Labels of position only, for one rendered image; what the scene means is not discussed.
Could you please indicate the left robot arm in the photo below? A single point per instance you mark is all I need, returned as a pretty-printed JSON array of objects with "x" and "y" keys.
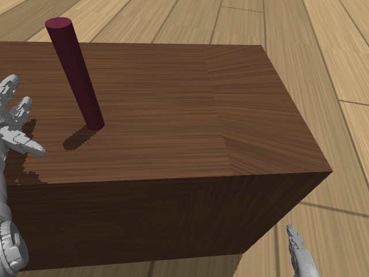
[{"x": 13, "y": 250}]

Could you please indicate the left robot hand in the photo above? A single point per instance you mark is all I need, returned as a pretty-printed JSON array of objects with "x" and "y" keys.
[{"x": 11, "y": 134}]

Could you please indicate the right robot hand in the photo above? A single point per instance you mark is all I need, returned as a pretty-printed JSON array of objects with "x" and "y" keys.
[{"x": 301, "y": 258}]

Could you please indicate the can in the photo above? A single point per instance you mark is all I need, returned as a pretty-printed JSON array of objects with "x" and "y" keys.
[{"x": 63, "y": 37}]

